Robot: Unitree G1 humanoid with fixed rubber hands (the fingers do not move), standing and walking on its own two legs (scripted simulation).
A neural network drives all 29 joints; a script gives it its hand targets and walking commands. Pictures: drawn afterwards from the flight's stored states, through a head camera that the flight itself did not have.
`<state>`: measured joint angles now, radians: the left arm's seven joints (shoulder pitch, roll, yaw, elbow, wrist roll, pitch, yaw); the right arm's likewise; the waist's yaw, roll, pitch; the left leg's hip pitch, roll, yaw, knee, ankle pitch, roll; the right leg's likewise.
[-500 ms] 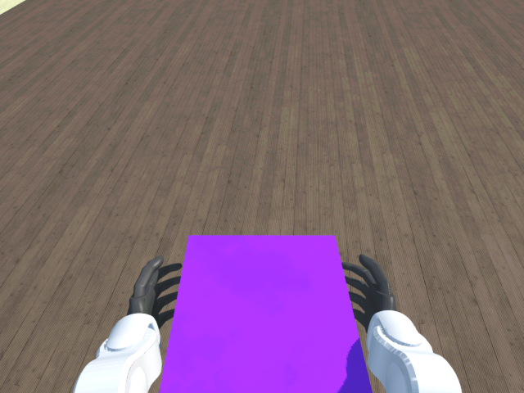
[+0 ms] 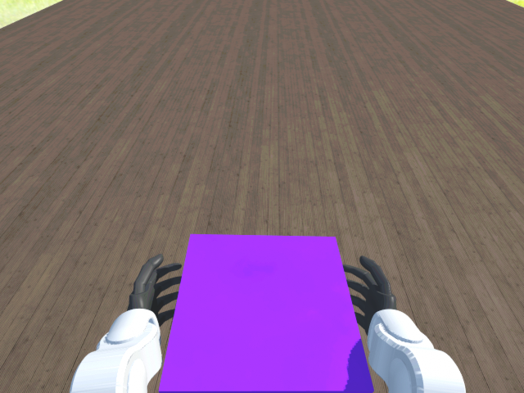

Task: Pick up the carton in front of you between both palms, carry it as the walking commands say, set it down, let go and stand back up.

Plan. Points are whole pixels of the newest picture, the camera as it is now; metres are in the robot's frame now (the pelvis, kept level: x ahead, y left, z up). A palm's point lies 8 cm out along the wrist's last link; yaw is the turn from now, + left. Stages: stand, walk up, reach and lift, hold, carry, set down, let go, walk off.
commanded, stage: carry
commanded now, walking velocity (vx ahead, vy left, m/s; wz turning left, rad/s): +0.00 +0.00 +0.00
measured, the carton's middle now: (260, 343) +0.23 +0.00 +0.00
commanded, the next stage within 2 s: hold in 1.50 s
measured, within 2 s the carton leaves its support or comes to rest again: neither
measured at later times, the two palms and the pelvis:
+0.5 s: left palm (144, 346) +0.19 +0.15 +0.07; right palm (384, 344) +0.19 -0.15 +0.07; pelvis -0.04 +0.00 +0.00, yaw +0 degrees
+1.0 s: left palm (160, 342) +0.22 +0.14 +0.03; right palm (373, 340) +0.22 -0.16 +0.03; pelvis -0.06 -0.01 +0.00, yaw +0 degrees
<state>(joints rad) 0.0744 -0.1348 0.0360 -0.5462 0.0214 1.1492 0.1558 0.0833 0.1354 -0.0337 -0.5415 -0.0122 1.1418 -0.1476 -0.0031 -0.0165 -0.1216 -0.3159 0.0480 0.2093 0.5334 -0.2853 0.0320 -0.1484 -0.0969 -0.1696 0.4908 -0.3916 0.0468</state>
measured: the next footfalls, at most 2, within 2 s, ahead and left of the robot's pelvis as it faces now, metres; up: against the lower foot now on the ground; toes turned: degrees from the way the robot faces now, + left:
none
